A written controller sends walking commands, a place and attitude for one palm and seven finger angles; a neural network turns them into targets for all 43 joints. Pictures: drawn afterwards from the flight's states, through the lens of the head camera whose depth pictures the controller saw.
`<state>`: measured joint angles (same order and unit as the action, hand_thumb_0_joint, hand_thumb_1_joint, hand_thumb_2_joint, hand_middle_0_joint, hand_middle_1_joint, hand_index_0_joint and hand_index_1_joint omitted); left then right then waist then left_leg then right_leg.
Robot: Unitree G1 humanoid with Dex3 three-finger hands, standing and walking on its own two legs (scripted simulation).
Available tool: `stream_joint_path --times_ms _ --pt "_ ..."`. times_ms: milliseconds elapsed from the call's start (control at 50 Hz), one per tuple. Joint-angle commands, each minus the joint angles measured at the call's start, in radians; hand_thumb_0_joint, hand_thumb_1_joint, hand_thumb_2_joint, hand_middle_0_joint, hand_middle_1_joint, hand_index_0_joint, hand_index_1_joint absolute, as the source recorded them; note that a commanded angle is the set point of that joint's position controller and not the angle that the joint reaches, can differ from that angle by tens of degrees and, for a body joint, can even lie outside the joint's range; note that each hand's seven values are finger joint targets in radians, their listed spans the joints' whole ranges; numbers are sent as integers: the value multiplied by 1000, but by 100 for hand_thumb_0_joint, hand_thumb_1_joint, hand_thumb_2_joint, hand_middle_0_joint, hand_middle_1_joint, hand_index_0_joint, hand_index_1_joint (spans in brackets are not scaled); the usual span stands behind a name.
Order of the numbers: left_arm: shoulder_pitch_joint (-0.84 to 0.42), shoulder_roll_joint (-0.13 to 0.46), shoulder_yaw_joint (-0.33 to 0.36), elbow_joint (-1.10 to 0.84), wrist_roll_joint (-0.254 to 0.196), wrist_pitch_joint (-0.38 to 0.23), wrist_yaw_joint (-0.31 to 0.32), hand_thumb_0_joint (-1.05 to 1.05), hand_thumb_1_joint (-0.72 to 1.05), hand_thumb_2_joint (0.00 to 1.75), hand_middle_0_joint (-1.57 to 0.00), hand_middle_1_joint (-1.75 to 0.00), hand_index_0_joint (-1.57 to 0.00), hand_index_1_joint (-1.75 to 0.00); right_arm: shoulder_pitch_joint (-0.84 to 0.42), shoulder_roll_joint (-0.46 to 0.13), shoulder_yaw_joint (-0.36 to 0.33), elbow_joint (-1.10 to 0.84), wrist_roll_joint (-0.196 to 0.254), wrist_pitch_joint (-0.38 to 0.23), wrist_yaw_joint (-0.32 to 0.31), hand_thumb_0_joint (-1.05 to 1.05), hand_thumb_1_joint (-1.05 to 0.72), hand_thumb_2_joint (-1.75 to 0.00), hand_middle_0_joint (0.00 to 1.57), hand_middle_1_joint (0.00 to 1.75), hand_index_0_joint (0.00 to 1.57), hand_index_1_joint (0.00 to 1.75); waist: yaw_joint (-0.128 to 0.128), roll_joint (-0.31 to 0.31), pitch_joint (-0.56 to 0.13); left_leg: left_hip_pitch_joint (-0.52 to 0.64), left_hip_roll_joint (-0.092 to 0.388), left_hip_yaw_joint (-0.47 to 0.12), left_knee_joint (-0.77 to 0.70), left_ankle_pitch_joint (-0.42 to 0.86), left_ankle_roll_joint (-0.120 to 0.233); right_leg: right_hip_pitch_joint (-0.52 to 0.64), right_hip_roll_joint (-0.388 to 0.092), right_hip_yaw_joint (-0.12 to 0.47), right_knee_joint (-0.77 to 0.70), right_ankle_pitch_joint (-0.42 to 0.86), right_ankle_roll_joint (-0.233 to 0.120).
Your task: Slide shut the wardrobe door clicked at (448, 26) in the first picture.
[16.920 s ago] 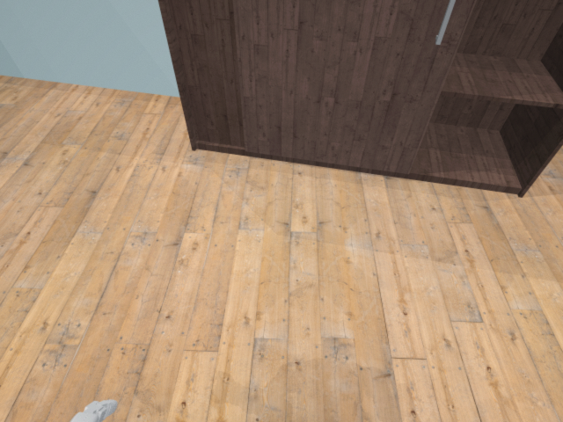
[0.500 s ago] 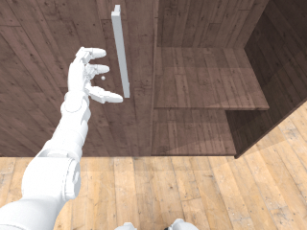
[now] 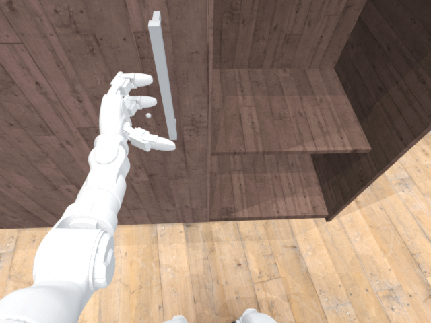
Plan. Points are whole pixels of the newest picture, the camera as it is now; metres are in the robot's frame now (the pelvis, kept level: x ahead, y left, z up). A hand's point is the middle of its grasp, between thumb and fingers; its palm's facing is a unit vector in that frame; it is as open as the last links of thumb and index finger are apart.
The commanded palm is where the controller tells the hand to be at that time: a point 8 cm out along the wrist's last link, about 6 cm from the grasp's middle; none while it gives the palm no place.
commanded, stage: slide the fingers in behind the handle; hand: left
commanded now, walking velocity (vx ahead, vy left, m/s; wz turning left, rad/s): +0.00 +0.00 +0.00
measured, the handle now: (166, 87) +0.53 +0.08 +0.12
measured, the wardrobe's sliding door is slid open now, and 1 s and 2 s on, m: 0.57 0.57 0.57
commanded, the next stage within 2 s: grip the handle and tug to test in 1.36 s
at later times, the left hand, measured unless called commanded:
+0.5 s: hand (178, 113) +0.47 +0.06 +0.10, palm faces -0.02 -1.00 -0.01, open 14.0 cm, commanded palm +0.45 +0.12 +0.10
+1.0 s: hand (179, 113) +0.47 +0.06 +0.10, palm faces +0.01 -1.00 -0.01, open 14.0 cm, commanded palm +0.44 +0.11 +0.10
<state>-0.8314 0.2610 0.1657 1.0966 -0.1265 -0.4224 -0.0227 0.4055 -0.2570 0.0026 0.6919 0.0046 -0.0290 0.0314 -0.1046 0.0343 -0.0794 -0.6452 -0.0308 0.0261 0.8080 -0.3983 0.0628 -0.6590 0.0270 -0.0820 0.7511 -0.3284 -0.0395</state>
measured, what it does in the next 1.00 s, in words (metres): stands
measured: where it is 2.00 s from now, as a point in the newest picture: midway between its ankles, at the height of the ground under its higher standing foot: outside the picture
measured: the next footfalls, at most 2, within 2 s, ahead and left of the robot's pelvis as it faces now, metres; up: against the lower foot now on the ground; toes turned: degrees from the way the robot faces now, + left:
none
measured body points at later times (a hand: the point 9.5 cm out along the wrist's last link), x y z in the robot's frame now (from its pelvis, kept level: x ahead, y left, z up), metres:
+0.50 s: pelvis +0.01 -0.01 +0.00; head +0.08 -0.02 +0.45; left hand +0.47 +0.11 +0.11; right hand +0.04 -0.26 -0.12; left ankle -0.01 +0.07 -0.70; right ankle +0.02 -0.10 -0.70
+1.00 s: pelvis +0.00 -0.02 +0.01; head +0.07 -0.03 +0.45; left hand +0.46 +0.11 +0.11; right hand +0.03 -0.28 -0.12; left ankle -0.01 +0.07 -0.70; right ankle +0.02 -0.10 -0.70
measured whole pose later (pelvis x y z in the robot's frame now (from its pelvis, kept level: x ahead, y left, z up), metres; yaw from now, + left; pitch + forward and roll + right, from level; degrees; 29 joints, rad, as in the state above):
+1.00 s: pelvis +0.00 -0.02 +0.01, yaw -1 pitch +12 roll +0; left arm -0.79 0.19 0.20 1.04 -0.08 -0.40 0.07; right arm 0.37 -0.25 0.00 0.66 0.01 -0.02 0.02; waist -0.12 0.03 -0.07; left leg -0.58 0.00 0.04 0.75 -0.38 0.03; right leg -0.62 0.06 -0.06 0.71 -0.31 -0.07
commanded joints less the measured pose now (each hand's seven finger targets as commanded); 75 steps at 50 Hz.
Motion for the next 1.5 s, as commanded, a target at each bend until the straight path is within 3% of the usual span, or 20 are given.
stream_joint_path --times_ms 0,60,80,180,200,220,280,360,560,640,700,840,940,1000,1020,1060,1180,1300,1420,1480 --pt "-517 47 -14 -274 0 -55 -10 0 -50 30 -30 -120 -30 -120 94 -147 -56 -72 0 -24 -9 0 -90 -90 20 30 20 30 -53 19 -391 310 36 -101 -106 328 -52 97 24 46 -73 230 11" --pt "-469 122 70 -239 2 -37 28 0 -50 30 -30 -120 -30 -120 97 -148 -52 -77 -2 -16 -13 0 -90 -90 20 30 20 30 -27 -38 -372 249 30 -87 -116 317 -47 150 22 48 -71 245 12" --pt "-463 137 82 -250 16 -36 43 0 -50 30 -30 -120 -30 -120 90 -142 -50 -86 -3 -13 -11 0 -90 -90 20 30 20 30 -22 -9 -373 241 28 -74 -117 332 -46 160 20 52 -67 268 14" --pt "-410 98 46 -296 60 -50 72 0 -50 30 -30 -120 -30 -120 80 -129 -50 -112 -7 -2 -2 0 -90 -90 20 30 20 30 -20 -32 -367 235 29 -59 -106 378 -43 181 19 56 -60 321 16" --pt "-427 50 11 -314 52 -49 68 0 -50 30 -30 -120 -30 -120 76 -125 -51 -113 -8 -3 0 0 -90 -90 20 30 20 30 -32 -38 -374 246 28 -57 -105 371 -41 181 20 57 -67 322 19" --pt "-416 84 40 -313 52 -48 70 0 -50 30 -30 -120 -30 -120 76 -128 -54 -112 -6 -1 -2 0 -90 -90 20 30 20 30 -20 -21 -379 244 28 -56 -105 365 -43 190 19 60 -68 318 15" --pt "-417 31 -1 -361 36 -41 60 0 -50 30 -30 -120 -30 -120 70 -123 -56 -118 -2 -1 -4 0 -90 -90 20 30 20 30 -25 8 -418 292 31 -56 -103 401 -47 193 20 61 -70 341 15" --pt "-423 8 -22 -327 32 -20 71 0 -50 30 -30 -120 -30 -120 77 -122 -55 -103 -1 0 -9 0 -90 -90 20 30 20 30 -37 -38 -366 258 30 -60 -114 365 -43 192 19 57 -83 321 17" --pt "-359 113 74 -340 58 -33 105 0 -50 30 -30 -120 -30 -120 67 -117 -51 -124 -7 4 -9 0 -90 -90 20 30 20 30 0 -71 -391 155 8 -13 -119 318 -26 340 6 96 -89 400 24" --pt "-369 61 29 -374 46 -37 88 0 -50 30 -30 -120 -30 -120 54 -108 -51 -129 -1 0 -8 0 -90 -90 20 30 20 30 -12 -19 -397 187 8 -6 -118 310 -27 326 6 101 -103 395 26" --pt "-368 29 5 -360 29 -24 74 0 -50 30 -30 -120 -30 -120 55 -112 -54 -122 4 -4 -9 0 -90 -90 20 30 20 30 -25 -47 -370 188 10 -7 -124 284 -26 306 8 98 -119 371 30" --pt "-420 50 13 -296 29 -22 84 0 -50 30 -30 -120 -30 -120 55 -113 -47 -104 5 -13 -16 0 -90 -90 20 30 20 30 -39 -71 -327 137 3 -8 -133 194 -22 300 -3 116 -144 285 35" --pt "-431 115 66 -288 45 -51 93 0 -50 30 -30 -120 -30 -120 62 -118 -46 -103 -2 -18 -14 0 -90 -90 20 30 20 30 -21 -44 -379 126 -2 -6 -125 215 -23 331 -6 122 -122 315 33" --pt "-416 75 41 -292 41 -58 83 0 -50 30 -30 -120 -30 -120 58 -114 -48 -110 -2 -20 -10 0 -90 -90 20 30 20 30 -22 -37 -399 152 1 -6 -121 239 -23 323 0 116 -115 338 32" --pt "-397 104 67 -282 40 -57 82 0 -50 30 -30 -120 -30 -120 63 -119 -49 -110 -2 -18 -11 0 -90 -90 20 30 20 30 -14 -51 -400 141 2 -7 -121 242 -24 333 0 115 -113 340 31" --pt "-411 90 50 -248 35 -46 76 0 -50 30 -30 -120 -30 -120 68 -122 -48 -105 1 -13 -13 0 -90 -90 20 30 20 30 -32 -82 -363 124 4 -10 -124 223 -23 321 0 113 -121 325 33" --pt "-459 60 31 -305 38 -60 84 0 -50 30 -30 -120 -30 -120 71 -119 -52 -105 -3 -17 -10 0 -90 -90 20 30 20 30 -30 -9 -401 198 8 -20 -123 261 -27 272 9 97 -109 314 26" --pt "-404 72 45 -274 50 -57 103 0 -50 30 -30 -120 -30 -120 83 -126 -54 -96 -9 -11 -5 0 -90 -90 20 30 20 30 -23 -40 -385 194 13 -27 -124 300 -31 263 11 82 -96 334 24" --pt "-431 13 0 -274 56 -48 114 0 -50 30 -30 -120 -30 -120 78 -122 -54 -99 -10 -9 -3 0 -90 -90 20 30 20 30 -35 -30 -349 218 18 -37 -128 289 -35 208 15 70 -100 291 20" --pt "-431 20 9 -321 53 -58 123 0 -41 34 -31 -121 -31 -121 80 -124 -58 -101 -12 -10 -2 0 -90 -90 20 30 20 30 -28 -26 -405 268 23 -44 -120 349 -39 211 18 66 -87 323 17"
